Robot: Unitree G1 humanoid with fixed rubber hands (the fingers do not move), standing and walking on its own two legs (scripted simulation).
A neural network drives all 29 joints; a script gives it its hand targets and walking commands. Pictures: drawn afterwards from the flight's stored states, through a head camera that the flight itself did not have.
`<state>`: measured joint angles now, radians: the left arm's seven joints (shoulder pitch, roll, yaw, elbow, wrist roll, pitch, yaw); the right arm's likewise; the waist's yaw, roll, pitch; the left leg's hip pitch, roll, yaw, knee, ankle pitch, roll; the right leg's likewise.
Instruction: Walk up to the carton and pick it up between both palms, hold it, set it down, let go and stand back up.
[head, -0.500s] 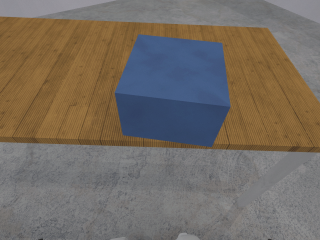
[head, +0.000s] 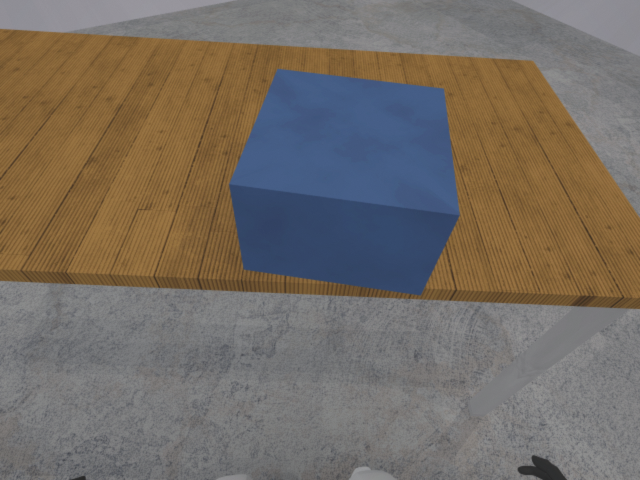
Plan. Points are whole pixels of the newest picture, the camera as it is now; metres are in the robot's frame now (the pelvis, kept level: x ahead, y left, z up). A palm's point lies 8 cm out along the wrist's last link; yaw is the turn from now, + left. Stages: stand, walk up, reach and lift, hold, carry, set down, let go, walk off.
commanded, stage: walk up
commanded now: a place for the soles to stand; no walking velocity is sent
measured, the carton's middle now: (346, 177) +0.52 -0.03 +0.08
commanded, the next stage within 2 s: reach and lift in 0.44 s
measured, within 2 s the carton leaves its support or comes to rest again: neither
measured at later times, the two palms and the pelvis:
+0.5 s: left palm out of the picture +0.07 +0.32 -0.10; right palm out of the picture +0.10 -0.30 -0.09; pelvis -0.01 +0.01 +0.00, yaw +0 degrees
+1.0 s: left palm (63, 452) +0.16 +0.29 -0.04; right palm out of the picture +0.14 -0.29 -0.04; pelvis +0.00 +0.00 +0.02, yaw +0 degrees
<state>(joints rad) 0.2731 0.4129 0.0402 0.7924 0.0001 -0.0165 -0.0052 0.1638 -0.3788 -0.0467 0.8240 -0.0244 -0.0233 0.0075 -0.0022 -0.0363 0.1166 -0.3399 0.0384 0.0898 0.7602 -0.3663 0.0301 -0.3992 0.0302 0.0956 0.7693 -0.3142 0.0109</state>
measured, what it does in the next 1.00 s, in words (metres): stands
